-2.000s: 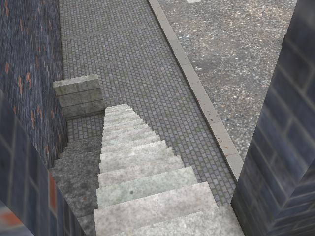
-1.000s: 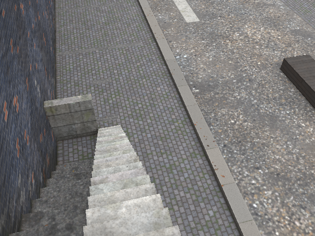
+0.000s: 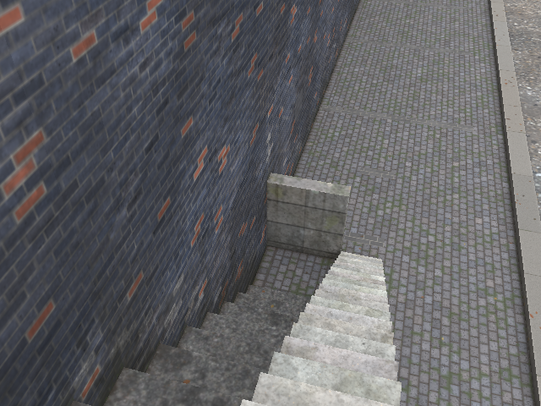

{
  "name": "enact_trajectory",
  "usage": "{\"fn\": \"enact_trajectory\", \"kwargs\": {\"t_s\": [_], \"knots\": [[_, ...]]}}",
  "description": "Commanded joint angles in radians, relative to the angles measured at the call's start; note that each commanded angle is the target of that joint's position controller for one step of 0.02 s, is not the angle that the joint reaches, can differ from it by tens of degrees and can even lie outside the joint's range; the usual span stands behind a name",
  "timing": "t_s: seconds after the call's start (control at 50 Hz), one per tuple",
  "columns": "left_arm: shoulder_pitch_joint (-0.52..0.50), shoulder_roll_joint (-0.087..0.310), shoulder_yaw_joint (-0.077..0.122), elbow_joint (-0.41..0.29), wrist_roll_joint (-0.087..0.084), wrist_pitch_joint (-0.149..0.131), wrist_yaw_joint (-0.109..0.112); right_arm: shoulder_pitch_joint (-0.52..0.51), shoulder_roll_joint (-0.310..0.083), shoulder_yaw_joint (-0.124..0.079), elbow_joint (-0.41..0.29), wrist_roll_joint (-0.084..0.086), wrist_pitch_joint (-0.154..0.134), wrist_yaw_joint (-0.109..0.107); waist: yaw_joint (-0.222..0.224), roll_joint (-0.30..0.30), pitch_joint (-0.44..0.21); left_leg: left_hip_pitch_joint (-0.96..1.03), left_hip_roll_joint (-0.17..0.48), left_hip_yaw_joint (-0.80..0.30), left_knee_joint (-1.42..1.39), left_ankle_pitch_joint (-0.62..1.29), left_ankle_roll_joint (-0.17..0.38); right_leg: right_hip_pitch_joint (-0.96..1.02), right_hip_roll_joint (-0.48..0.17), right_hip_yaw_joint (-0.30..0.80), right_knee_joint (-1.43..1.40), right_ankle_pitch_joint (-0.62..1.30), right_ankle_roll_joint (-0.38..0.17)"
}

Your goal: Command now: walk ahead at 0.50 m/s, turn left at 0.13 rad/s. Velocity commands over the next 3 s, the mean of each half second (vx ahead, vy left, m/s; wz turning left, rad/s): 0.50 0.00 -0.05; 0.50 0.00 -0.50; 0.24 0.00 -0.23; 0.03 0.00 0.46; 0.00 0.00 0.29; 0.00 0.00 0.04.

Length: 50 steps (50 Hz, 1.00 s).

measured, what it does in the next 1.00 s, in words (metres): goes down, turning right: left foot 0.20 m lower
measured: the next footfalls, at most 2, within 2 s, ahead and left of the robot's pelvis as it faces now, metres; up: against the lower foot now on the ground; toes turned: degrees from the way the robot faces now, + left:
left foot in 0.42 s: +0.33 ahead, +0.22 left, -0.20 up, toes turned +1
right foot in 1.18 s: +0.48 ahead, -0.20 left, -0.41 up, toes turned -27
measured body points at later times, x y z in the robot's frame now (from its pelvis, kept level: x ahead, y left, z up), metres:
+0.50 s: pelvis +0.22 +0.12 -0.16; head +0.22 +0.13 +0.29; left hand +0.16 +0.39 -0.30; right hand +0.34 -0.12 -0.29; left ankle +0.29 +0.22 -0.90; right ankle +0.08 -0.05 -0.59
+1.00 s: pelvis +0.32 +0.07 -0.24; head +0.27 +0.06 +0.21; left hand +0.62 +0.19 -0.28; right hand +0.22 -0.13 -0.40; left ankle +0.29 +0.22 -0.90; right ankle +0.47 -0.15 -0.86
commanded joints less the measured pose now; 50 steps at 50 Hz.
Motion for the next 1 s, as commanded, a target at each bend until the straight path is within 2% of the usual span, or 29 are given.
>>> {"fn": "enact_trajectory", "kwargs": {"t_s": [0.02,0.06,0.08,0.14,0.16,0.18,0.22,0.28,0.34,0.38,0.42,0.44,0.46,0.48,0.5,0.54,0.56,0.58,0.6,0.62,0.64,0.68,0.76,0.84,0.86,0.88,0.94,0.96,1.0], "knots": [[-0.119,0.088,-0.001,-0.056,-0.028,-0.033,0.019,-0.054,-0.041,-0.002,-0.078,-0.036,0.044,0.039,-0.104,-0.060,0.200,-0.041,0.054,-0.016,-0.398,0.342,-0.097,-0.244,-0.295,0.446,-0.398,0.394,-0.059],[-0.066,0.166,0.024,-0.037,-0.029,-0.025,0.022,-0.006,-0.073,-0.022,-0.022,-0.037,0.048,0.038,-0.081,-0.108,0.110,0.133,0.040,0.072,-0.393,0.462,-0.079,-0.231,-0.261,0.373,-0.366,0.444,-0.054],[0.021,0.116,0.024,0.002,-0.025,-0.007,0.026,-0.058,-0.085,-0.036,-0.017,-0.031,0.044,0.023,-0.023,-0.120,0.144,-0.027,0.052,0.002,-0.416,0.493,-0.076,-0.080,-0.237,0.388,-0.304,0.318,-0.052],[0.165,0.108,0.028,0.050,0.008,0.004,0.040,-0.240,-0.086,-0.050,-0.089,-0.007,0.035,0.010,0.085,-0.119,0.216,-0.314,0.061,-0.080,-0.630,0.504,-0.079,0.191,-0.248,0.451,-0.276,0.078,-0.076],[0.171,0.086,0.022,0.038,0.009,-0.001,0.047,-0.251,-0.112,-0.068,-0.093,0.020,0.010,0.009,0.106,-0.125,0.211,-0.312,0.050,-0.106,-0.670,0.472,-0.086,0.199,-0.261,0.446,-0.267,0.090,-0.089],[0.115,0.082,0.026,0.030,0.015,0.008,0.066,-0.193,-0.091,-0.060,-0.072,0.020,0.001,0.033,0.058,-0.031,0.206,-0.149,0.070,-0.099,-0.835,0.650,-0.085,0.063,-0.244,0.358,-0.219,-0.062,-0.062],[0.013,0.084,0.024,0.011,-0.013,0.012,0.074,-0.139,-0.056,-0.058,-0.057,0.024,-0.028,0.080,-0.002,0.012,0.186,0.183,0.101,-0.026,-0.899,0.908,-0.051,-0.176,-0.263,0.330,-0.246,-0.168,-0.056],[-0.014,0.092,0.033,-0.016,-0.004,0.034,0.097,-0.203,-0.028,-0.040,-0.051,0.041,-0.033,0.118,0.062,-0.014,0.232,0.280,0.174,0.056,-1.147,0.890,-0.027,-0.154,-0.237,0.262,-0.158,-0.187,-0.034],[0.030,0.090,0.047,0.009,-0.001,0.046,0.101,-0.168,-0.020,-0.023,-0.021,0.036,-0.093,0.119,0.128,-0.024,0.175,0.445,0.258,0.047,-1.301,0.991,-0.034,-0.099,-0.211,0.327,-0.007,-0.016,-0.061],[-0.006,0.150,0.078,-0.014,0.017,0.057,0.100,0.079,-0.082,-0.040,0.067,0.061,-0.132,0.095,0.028,0.018,0.117,0.620,0.283,0.086,-1.551,0.908,-0.015,-0.018,-0.192,0.269,0.247,0.210,-0.068],[0.023,0.140,0.096,0.005,-0.010,0.068,0.069,0.317,-0.135,-0.052,0.174,0.014,-0.130,0.089,-0.070,0.105,0.046,0.976,0.285,0.143,-1.582,0.898,-0.034,-0.210,-0.028,0.171,0.776,0.050,-0.068],[0.169,0.063,0.100,0.007,-0.053,0.076,0.055,0.402,-0.159,-0.039,0.177,0.012,-0.123,0.102,-0.021,0.279,-0.111,1.261,0.394,0.105,-1.204,1.535,-0.018,-0.455,0.120,0.099,1.199,-0.520,0.011],[0.197,0.041,0.094,-0.048,-0.098,0.072,0.075,0.398,-0.214,-0.046,0.176,0.045,-0.113,0.111,0.009,0.418,-0.256,1.491,0.526,0.036,-0.873,1.966,-0.020,-0.734,0.070,0.140,1.411,-0.593,0.017],[0.148,0.073,0.095,-0.047,-0.115,0.057,0.084,0.436,-0.194,-0.047,0.165,0.061,-0.096,0.096,-0.070,0.303,-0.354,1.420,0.547,0.006,-0.917,1.758,-0.039,-0.752,0.047,0.184,1.384,-0.448,0.010],[-0.011,0.077,0.093,-0.067,-0.095,0.061,0.108,0.407,-0.146,-0.033,0.161,0.048,-0.096,0.084,-0.104,0.157,-0.286,1.253,0.511,0.001,-1.039,1.444,-0.069,-0.767,0.028,0.191,1.222,-0.239,0.027],[-0.094,0.002,0.068,-0.084,-0.041,0.113,0.113,0.316,-0.147,-0.030,0.154,0.030,-0.124,0.043,-0.067,0.249,-0.197,0.973,0.596,-0.142,-1.173,0.977,0.065,-0.811,-0.011,0.164,1.238,-0.022,0.065],[-0.152,0.019,0.075,-0.086,0.001,0.129,0.109,0.290,-0.053,-0.005,0.155,0.024,-0.145,0.052,-0.050,0.094,-0.089,0.779,0.505,-0.047,-1.157,0.743,0.046,-0.788,-0.006,0.228,1.065,0.214,0.059],[-0.219,0.005,0.077,-0.121,0.006,0.144,0.104,0.230,-0.034,0.003,0.144,0.035,-0.160,0.053,-0.033,0.149,-0.033,0.670,0.507,-0.068,-1.161,0.644,0.026,-0.808,0.015,0.210,1.037,0.278,0.062],[-0.228,0.005,0.079,-0.131,0.005,0.160,0.091,0.228,-0.012,0.020,0.142,0.040,-0.170,0.051,-0.005,0.097,0.030,0.553,0.511,-0.061,-1.208,0.571,0.020,-0.802,0.021,0.247,0.920,0.389,0.070],[-0.224,-0.030,0.061,-0.144,0.036,0.172,0.074,0.199,0.019,0.041,0.134,0.051,-0.185,0.053,0.036,0.087,0.036,0.471,0.508,-0.058,-1.254,0.433,0.009,-0.706,-0.007,0.265,0.739,0.515,0.086],[-0.225,-0.050,0.054,-0.152,0.033,0.179,0.064,0.135,0.016,0.048,0.130,0.048,-0.189,0.058,0.064,0.090,0.053,0.392,0.488,-0.021,-1.269,0.363,0.008,-0.612,-0.009,0.252,0.641,0.564,0.094],[-0.251,-0.020,0.071,-0.154,0.039,0.189,0.056,0.136,-0.105,0.019,0.122,0.038,-0.206,0.071,0.067,0.119,0.030,0.389,0.523,-0.048,-1.243,0.343,0.035,-0.552,0.006,0.221,0.694,0.673,0.071],[-0.522,-0.030,0.082,-0.284,0.022,0.150,0.042,0.201,-0.033,0.024,0.124,0.017,-0.214,0.074,-0.054,0.142,0.128,0.561,0.459,-0.103,-1.278,-0.298,0.029,-0.900,0.004,0.260,0.578,0.756,0.043],[-0.670,-0.018,0.106,-0.372,0.011,0.140,0.049,0.440,-0.038,-0.007,0.181,-0.008,-0.212,0.058,-0.171,0.064,0.194,0.826,0.576,-0.163,-1.327,-0.282,0.119,-1.121,-0.061,0.277,0.453,0.622,0.066],[-0.710,0.010,0.125,-0.400,-0.003,0.141,0.050,0.465,-0.039,-0.003,0.185,-0.043,-0.206,0.066,-0.179,0.092,0.226,0.802,0.589,-0.196,-1.329,-0.360,0.137,-1.112,-0.048,0.333,0.462,0.586,0.062],[-0.663,-0.024,0.123,-0.396,-0.023,0.159,0.034,0.354,-0.058,-0.015,0.160,-0.045,-0.203,0.039,-0.091,0.063,0.251,0.642,0.572,-0.087,-1.295,-0.455,0.070,-1.000,-0.053,0.369,0.356,0.750,0.078],[-0.495,-0.033,0.131,-0.310,-0.001,0.195,-0.012,0.288,-0.127,-0.035,0.125,-0.009,-0.200,0.029,0.003,0.005,0.196,0.442,0.536,0.069,-1.241,-0.401,0.017,-0.632,-0.062,0.283,0.337,0.936,0.059],[-0.494,-0.002,0.138,-0.281,-0.015,0.182,-0.017,0.269,-0.097,-0.023,0.129,-0.011,-0.213,0.041,0.016,-0.015,0.216,0.413,0.548,0.123,-1.227,-0.434,-0.004,-0.554,-0.082,0.283,0.203,0.992,0.038],[-0.576,-0.022,0.121,-0.259,-0.031,0.161,-0.040,0.299,-0.097,-0.025,0.139,-0.020,-0.218,0.050,-0.068,-0.004,0.208,0.430,0.532,0.229,-1.175,-0.479,-0.052,-0.415,-0.096,0.211,-0.009,1.071,0.032]]}}
Over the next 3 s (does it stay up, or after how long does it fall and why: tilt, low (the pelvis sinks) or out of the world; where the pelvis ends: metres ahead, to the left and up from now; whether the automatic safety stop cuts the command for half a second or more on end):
stays up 0.51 -0.07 -0.37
